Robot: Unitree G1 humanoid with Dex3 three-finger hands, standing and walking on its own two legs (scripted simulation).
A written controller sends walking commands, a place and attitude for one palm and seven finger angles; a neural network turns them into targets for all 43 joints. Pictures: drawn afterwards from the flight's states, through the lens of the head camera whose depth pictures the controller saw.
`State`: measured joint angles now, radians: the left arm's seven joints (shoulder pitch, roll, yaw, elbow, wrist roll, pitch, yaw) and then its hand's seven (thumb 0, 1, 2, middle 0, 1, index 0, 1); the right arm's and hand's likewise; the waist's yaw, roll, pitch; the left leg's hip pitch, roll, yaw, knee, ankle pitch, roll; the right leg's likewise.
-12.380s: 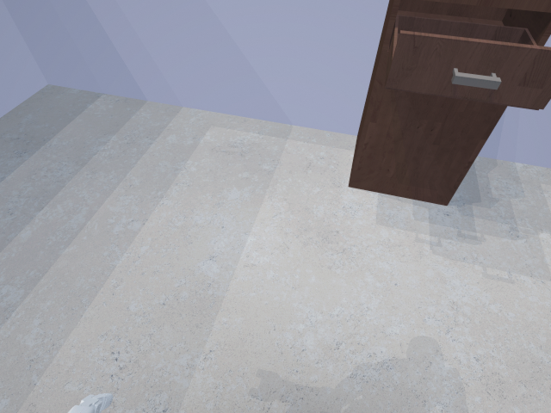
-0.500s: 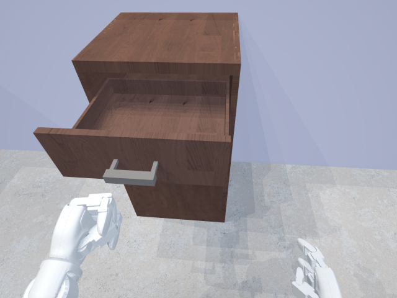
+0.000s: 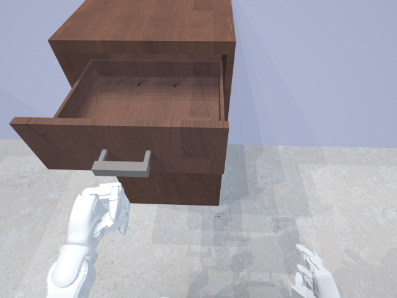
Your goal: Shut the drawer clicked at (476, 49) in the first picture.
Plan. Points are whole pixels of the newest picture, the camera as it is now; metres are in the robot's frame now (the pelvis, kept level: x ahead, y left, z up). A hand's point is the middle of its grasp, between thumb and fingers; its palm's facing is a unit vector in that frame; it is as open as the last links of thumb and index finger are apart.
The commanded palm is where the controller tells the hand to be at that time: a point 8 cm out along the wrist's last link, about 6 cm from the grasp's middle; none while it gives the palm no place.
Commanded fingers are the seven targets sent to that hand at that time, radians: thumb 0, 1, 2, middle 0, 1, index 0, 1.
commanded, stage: bring the fist close to the handle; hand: left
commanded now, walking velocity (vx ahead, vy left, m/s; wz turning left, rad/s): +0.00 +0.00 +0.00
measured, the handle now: (123, 161) +0.38 +0.18 +0.06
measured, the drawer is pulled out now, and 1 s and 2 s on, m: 0.27 0.27 0.14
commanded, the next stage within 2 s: push the drawer shut in 0.56 s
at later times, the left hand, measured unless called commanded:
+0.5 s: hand (136, 207) +0.27 +0.13 +0.06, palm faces -0.01 -1.00 -0.04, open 3.3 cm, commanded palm +0.25 +0.20 +0.06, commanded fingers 0.00 0.90 0.90 -1.40 -1.60 -1.40 -1.60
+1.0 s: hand (138, 191) +0.31 +0.14 +0.06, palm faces -0.02 -1.00 -0.04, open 3.2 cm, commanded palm +0.30 +0.20 +0.06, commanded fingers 0.00 0.90 0.90 -1.40 -1.60 -1.40 -1.60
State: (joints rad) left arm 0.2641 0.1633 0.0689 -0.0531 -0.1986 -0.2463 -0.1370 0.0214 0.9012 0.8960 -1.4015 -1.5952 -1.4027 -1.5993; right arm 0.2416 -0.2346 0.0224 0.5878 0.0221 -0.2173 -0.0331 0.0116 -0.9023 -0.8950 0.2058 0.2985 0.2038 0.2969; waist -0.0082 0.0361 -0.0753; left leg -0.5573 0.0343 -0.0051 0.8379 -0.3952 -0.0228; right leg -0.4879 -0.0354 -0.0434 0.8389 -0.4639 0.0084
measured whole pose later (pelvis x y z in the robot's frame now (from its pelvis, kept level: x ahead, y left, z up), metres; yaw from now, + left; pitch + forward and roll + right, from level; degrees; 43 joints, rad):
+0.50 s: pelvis +0.00 -0.01 -0.01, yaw -1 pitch +9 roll +0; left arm 0.16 0.16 0.06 0.08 -0.18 -0.30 -0.10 0.02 0.90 0.90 -1.40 -1.60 -1.40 -1.60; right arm 0.24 -0.24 0.01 0.57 0.02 -0.12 -0.02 0.01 -0.90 -0.89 0.21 0.30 0.20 0.30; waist -0.02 0.04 -0.09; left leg -0.62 0.04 0.00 0.88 -0.41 -0.03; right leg -0.57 -0.03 -0.03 0.90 -0.48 0.00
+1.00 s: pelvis +0.00 -0.01 -0.01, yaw +0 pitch +9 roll +0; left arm -0.02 0.18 0.10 0.25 -0.19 -0.31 -0.13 0.01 0.87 0.91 -1.40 -1.60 -1.40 -1.60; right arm 0.23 -0.24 0.01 0.60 0.03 -0.11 -0.03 0.01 -0.90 -0.89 0.20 0.30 0.20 0.30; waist -0.02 0.03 -0.08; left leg -0.64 0.04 -0.01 0.88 -0.40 -0.03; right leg -0.58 -0.03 -0.04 0.90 -0.48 0.00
